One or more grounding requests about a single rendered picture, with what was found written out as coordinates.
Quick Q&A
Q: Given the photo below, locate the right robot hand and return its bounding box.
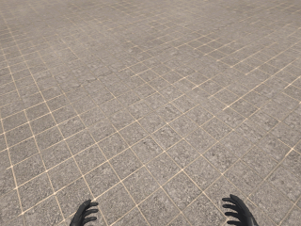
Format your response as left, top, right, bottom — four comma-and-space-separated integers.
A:
222, 194, 259, 226

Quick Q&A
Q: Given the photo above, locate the left robot hand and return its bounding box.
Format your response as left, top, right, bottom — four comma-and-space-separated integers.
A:
70, 199, 99, 226

